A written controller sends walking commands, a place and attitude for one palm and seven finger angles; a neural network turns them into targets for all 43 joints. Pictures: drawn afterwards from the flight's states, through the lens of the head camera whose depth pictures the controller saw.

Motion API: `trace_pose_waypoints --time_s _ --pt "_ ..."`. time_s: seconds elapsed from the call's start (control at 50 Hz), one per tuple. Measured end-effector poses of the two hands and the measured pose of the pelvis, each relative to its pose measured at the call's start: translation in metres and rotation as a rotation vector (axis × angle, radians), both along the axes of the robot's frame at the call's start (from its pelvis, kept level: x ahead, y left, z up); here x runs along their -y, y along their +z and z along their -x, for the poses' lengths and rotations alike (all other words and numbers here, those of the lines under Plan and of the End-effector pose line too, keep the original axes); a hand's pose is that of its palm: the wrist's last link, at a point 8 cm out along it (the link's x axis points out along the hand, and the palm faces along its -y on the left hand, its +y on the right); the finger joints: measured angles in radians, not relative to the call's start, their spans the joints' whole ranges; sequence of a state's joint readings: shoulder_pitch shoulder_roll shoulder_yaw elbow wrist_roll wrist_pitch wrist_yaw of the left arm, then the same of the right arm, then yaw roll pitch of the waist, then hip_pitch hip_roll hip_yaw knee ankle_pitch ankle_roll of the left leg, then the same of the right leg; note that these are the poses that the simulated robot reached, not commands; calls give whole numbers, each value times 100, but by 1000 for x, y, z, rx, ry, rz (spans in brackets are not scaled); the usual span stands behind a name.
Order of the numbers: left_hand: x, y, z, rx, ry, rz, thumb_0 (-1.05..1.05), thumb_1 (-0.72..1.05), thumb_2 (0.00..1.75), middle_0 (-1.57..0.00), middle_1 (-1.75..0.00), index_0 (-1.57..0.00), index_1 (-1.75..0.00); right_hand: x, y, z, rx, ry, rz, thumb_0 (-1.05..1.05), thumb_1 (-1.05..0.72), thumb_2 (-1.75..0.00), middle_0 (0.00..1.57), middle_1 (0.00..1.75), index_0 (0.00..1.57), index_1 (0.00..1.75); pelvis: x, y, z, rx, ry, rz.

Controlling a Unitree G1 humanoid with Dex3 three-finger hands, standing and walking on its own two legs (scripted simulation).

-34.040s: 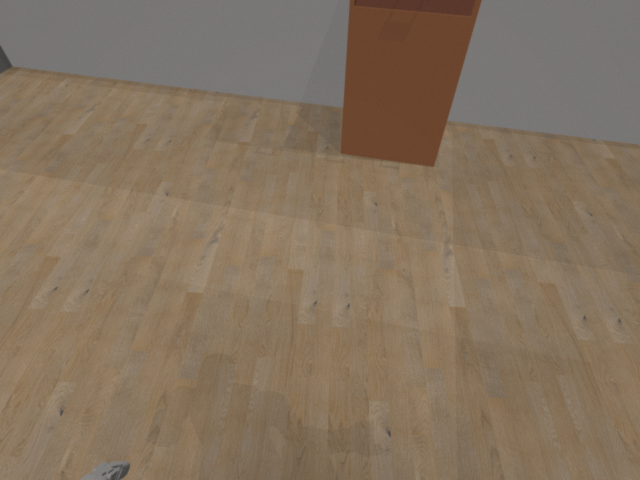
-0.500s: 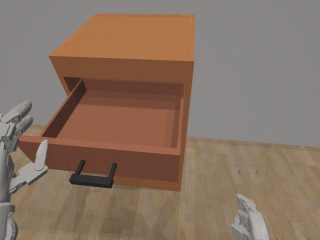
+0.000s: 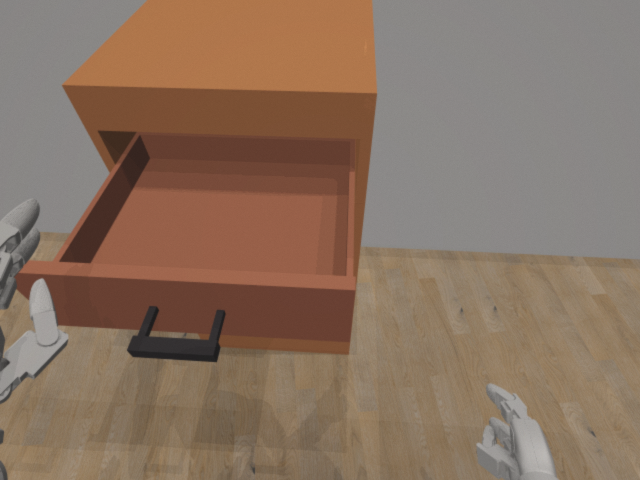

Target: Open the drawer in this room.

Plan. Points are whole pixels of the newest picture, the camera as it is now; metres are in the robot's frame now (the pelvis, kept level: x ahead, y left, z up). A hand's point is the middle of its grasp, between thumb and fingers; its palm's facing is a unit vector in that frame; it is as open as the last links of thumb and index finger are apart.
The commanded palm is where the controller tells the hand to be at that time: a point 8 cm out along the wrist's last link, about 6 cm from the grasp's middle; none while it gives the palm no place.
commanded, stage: step back with the hand held close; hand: left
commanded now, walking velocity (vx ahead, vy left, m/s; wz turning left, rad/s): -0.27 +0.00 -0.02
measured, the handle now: (180, 332) +0.29 +0.21 +0.01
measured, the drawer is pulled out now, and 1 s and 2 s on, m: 0.30 0.30 0.30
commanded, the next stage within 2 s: stop stepping back and stand still in 1.12 s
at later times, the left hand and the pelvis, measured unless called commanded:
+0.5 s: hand out of the picture +0.13 +0.26 +0.18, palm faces +0.41 -0.80 -0.44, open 7.4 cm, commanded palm +0.07 +0.30 +0.20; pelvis -0.06 +0.02 -0.01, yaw -1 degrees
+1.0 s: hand out of the picture +0.07 +0.28 +0.19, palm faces +0.42 -0.79 -0.44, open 7.4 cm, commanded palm +0.00 +0.31 +0.20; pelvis -0.13 +0.03 -0.01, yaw +0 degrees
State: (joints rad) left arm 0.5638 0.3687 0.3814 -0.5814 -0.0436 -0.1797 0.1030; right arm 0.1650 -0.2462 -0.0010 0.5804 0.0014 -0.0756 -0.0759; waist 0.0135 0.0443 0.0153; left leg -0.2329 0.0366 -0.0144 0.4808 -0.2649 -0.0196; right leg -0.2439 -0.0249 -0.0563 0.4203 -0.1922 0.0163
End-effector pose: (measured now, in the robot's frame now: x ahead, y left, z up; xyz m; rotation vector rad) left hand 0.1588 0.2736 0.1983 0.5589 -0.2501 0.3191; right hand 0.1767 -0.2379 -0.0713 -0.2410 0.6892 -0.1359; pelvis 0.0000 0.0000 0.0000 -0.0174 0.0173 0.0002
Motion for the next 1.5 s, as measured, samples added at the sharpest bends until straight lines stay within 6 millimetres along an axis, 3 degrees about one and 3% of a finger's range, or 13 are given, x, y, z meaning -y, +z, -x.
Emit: trace_pose_waypoints --time_s 0.2,0.38,0.6,0.82,0.92,1.0,1.14,1.22,1.28,1.38,1.5 --pt "-18 -6 21 -36 -17 -44 1 89 90 -22 -30 -22 -30 -10 -1 27 -24 -36 19 2 -90 -90 20 30 20 30 -14 -5 23 -11 -8 -12" --pt "-17 -3 53 70 -1 -33 1 89 90 -22 -30 -22 -30 -26 -4 50 10 15 -3 2 -90 -90 20 30 21 30 -12 -12 49 -7 -6 -9" --pt "-30 -4 73 113 -5 -26 1 89 90 -22 -30 -22 -30 -22 -1 91 -13 -26 44 2 -90 -90 20 30 21 30 -22 -12 73 -10 7 8" --pt "-26 -6 106 141 -27 -27 1 89 90 -22 -30 -22 -30 -21 -8 110 -13 9 47 2 -90 -90 20 30 21 30 -23 -18 101 -4 5 7" --pt "-38 -4 118 162 -43 -39 1 89 90 -22 -30 -22 -30 -28 -3 124 4 -14 71 2 -90 -90 20 30 21 30 -34 -18 117 2 4 34" --pt "-45 4 131 176 -23 -37 1 89 90 -22 -30 -22 -30 -41 4 138 29 -4 41 2 -90 -90 20 30 20 30 -32 -12 128 -6 -2 51" --pt "-21 1 156 184 -75 5 1 89 90 -21 -30 -21 -30 -48 -3 162 61 70 -15 1 -90 -90 21 30 21 30 -20 -18 166 -42 -67 11" --pt "-9 5 166 164 -136 4 1 89 90 -21 -30 -22 -30 -40 -4 190 -8 39 -18 1 -90 -90 21 30 21 30 -20 -10 186 -37 -68 7" --pt "-13 9 176 147 -144 -19 1 89 90 -22 -30 -22 -30 -33 5 213 -43 -6 13 2 -90 -90 21 30 21 30 -21 -3 192 -38 -68 -19" --pt "-24 1 193 120 -153 -26 1 89 90 -22 -30 -22 -30 -21 6 245 -14 -69 57 2 -90 -90 21 30 21 30 -31 -10 212 -32 -48 -3" --pt "-23 -1 229 50 -107 -15 1 89 90 -22 -30 -22 -30 -23 11 287 1 -69 44 2 -90 -90 20 30 20 30 -27 -2 240 -9 -57 -1"
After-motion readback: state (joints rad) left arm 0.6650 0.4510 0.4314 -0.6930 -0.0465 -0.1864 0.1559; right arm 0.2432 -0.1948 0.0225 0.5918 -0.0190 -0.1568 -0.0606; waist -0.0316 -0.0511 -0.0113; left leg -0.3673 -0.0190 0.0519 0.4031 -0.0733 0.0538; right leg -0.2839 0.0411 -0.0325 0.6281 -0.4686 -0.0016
